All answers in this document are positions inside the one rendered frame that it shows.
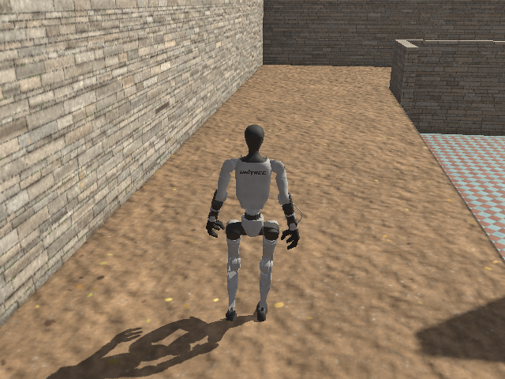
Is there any right robot hand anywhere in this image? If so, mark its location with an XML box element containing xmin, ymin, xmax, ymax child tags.
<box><xmin>281</xmin><ymin>228</ymin><xmax>300</xmax><ymax>250</ymax></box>

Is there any left robot hand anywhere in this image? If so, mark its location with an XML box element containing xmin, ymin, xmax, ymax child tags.
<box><xmin>206</xmin><ymin>220</ymin><xmax>225</xmax><ymax>238</ymax></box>

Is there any left robot forearm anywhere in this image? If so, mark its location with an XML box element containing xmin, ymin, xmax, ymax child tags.
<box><xmin>208</xmin><ymin>190</ymin><xmax>223</xmax><ymax>222</ymax></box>

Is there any robot right upper arm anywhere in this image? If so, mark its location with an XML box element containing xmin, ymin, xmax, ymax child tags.
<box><xmin>270</xmin><ymin>159</ymin><xmax>290</xmax><ymax>205</ymax></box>

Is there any robot left foot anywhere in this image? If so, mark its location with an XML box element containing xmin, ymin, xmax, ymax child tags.
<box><xmin>226</xmin><ymin>308</ymin><xmax>237</xmax><ymax>321</ymax></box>

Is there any robot torso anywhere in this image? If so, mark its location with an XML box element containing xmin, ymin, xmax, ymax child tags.
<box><xmin>235</xmin><ymin>155</ymin><xmax>272</xmax><ymax>237</ymax></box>

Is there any robot left upper arm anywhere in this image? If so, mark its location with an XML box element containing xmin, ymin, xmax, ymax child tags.
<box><xmin>215</xmin><ymin>159</ymin><xmax>237</xmax><ymax>202</ymax></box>

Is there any right robot forearm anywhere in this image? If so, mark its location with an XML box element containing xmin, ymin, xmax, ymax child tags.
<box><xmin>282</xmin><ymin>193</ymin><xmax>298</xmax><ymax>231</ymax></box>

